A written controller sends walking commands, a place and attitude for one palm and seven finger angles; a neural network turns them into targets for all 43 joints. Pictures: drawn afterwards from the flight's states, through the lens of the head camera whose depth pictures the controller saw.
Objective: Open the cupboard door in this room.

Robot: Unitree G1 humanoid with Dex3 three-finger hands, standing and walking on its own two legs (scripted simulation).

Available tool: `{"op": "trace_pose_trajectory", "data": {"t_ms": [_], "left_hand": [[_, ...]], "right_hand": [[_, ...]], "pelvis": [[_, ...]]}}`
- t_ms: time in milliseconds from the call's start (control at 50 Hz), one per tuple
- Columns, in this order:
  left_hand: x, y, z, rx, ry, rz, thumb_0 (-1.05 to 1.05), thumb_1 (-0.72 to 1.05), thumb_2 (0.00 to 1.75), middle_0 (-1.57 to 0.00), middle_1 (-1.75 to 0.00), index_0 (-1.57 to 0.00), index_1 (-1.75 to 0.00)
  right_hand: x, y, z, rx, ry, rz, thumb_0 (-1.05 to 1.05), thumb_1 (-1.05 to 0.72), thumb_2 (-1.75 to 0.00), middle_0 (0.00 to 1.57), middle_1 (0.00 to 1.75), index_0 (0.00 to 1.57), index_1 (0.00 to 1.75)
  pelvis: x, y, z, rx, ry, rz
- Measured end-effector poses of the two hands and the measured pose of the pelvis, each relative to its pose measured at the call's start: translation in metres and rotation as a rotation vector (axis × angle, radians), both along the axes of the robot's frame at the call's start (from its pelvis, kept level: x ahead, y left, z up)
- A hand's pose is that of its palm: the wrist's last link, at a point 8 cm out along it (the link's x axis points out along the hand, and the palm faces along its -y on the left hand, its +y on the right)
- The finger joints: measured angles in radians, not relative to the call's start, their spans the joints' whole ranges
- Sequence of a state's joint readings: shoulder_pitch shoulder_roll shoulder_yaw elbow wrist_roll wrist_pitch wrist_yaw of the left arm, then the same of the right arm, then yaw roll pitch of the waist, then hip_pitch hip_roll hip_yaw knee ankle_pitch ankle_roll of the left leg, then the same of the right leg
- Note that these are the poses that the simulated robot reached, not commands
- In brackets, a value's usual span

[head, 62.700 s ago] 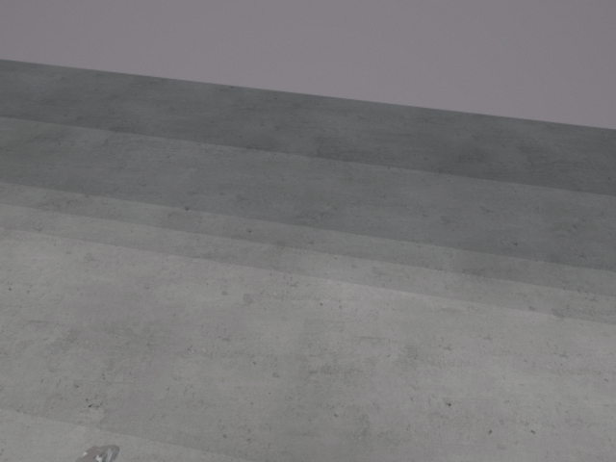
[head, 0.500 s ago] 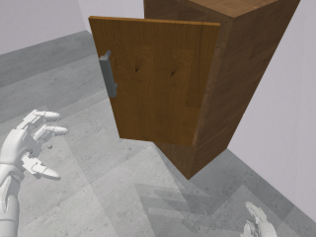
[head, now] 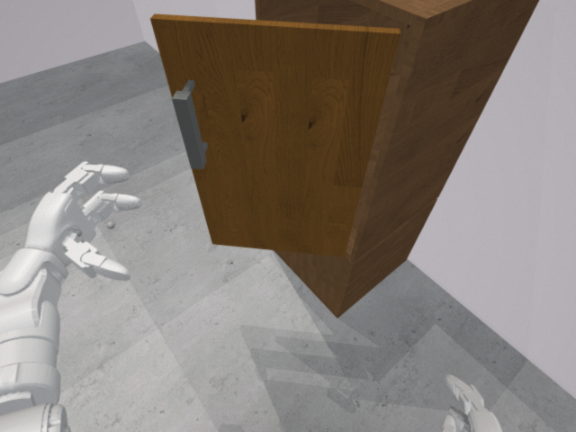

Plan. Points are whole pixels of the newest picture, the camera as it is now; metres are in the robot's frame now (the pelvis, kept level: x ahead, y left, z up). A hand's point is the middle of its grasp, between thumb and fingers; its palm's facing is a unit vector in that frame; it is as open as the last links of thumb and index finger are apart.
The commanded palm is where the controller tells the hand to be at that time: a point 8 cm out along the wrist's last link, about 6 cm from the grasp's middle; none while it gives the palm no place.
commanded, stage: move the hooked fingers beside the handle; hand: left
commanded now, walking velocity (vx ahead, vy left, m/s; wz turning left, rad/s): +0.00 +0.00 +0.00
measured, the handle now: (194, 125) +0.60 +0.20 +0.09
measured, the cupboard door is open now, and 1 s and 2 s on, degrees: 44 44 44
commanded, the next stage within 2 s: none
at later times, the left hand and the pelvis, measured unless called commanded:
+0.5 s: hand (134, 183) +0.43 +0.25 +0.10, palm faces -0.07 -1.00 +0.00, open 14.0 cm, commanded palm +0.42 +0.30 +0.10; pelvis +0.00 +0.01 -0.01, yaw -1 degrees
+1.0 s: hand (150, 150) +0.51 +0.25 +0.10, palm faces -0.08 -1.00 -0.01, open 14.0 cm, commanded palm +0.50 +0.30 +0.10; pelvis +0.00 +0.01 -0.02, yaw -2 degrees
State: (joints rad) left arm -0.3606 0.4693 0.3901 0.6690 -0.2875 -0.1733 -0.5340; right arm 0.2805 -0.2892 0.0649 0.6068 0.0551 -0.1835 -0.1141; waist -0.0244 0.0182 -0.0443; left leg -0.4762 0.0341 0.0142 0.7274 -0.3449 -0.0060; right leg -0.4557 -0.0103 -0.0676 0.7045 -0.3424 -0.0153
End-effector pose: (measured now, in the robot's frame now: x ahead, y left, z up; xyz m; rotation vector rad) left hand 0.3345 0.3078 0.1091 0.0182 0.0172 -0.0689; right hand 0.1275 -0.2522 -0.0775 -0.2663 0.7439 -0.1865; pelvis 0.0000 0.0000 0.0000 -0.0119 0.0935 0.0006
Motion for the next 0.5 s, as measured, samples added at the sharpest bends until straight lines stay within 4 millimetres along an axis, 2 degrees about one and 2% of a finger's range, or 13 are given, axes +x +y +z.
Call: {"op": "trace_pose_trajectory", "data": {"t_ms": [260, 500], "left_hand": [[0.040, 0.003, -0.005, -0.004, 0.008, 0.007, -0.02, -0.50, 0.30, -0.30, -1.20, -0.30, -1.20], [0.080, -0.006, -0.004, -0.020, 0.010, -0.005, -0.02, -0.49, 0.30, -0.30, -1.20, -0.30, -1.20]], "right_hand": [[-0.047, -0.010, -0.015, -0.019, 0.184, -0.070, 0.01, -0.91, -0.90, 0.20, 0.30, 0.21, 0.30], [-0.068, -0.011, -0.021, -0.017, 0.276, -0.117, 0.01, -0.91, -0.90, 0.20, 0.30, 0.21, 0.30]], "pelvis": [[0.003, 0.004, -0.003, -0.004, 0.045, -0.011], [0.005, 0.006, -0.007, -0.007, 0.088, -0.023]]}}
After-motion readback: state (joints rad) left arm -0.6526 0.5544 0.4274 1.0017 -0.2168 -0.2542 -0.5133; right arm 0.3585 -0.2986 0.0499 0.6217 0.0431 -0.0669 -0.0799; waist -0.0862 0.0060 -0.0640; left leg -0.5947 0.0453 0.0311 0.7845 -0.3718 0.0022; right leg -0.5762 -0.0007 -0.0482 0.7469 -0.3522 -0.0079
